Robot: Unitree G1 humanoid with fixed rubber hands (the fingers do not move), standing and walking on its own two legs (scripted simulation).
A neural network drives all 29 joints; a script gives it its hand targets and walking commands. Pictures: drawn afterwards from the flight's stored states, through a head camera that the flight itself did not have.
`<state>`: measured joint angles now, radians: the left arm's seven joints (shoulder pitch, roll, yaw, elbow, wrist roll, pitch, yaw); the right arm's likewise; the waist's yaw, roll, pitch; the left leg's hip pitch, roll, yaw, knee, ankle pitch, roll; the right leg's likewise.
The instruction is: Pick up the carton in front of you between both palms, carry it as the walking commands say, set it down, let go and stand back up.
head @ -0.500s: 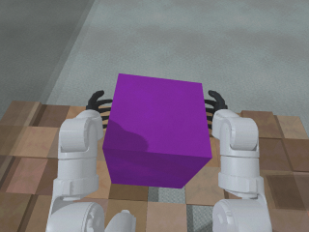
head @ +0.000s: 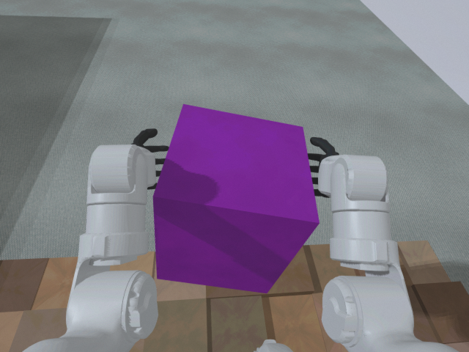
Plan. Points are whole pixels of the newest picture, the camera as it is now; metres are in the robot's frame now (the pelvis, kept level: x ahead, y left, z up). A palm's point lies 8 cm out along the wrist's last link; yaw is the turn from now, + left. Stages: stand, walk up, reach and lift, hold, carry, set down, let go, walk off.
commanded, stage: carry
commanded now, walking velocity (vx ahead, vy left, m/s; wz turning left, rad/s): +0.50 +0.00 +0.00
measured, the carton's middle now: (227, 205) +0.37 -0.01 +0.05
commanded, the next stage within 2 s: none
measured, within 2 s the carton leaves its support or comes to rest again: neither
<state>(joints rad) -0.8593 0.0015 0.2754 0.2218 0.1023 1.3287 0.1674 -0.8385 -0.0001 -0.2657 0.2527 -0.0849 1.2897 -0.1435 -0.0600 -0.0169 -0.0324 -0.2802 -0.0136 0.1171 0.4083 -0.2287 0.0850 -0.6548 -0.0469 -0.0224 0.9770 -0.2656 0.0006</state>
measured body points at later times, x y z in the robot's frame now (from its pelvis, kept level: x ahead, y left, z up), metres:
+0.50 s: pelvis +0.34 -0.06 -0.02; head +0.42 -0.07 +0.43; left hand +0.71 +0.12 +0.06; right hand +0.74 -0.18 +0.05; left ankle +0.35 +0.07 -0.67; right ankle +0.36 -0.12 -0.75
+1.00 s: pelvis +0.65 -0.01 -0.01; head +0.68 -0.02 +0.44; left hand +1.05 +0.11 +0.15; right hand +1.03 -0.19 +0.14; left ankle +0.63 +0.07 -0.75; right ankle +0.71 -0.13 -0.71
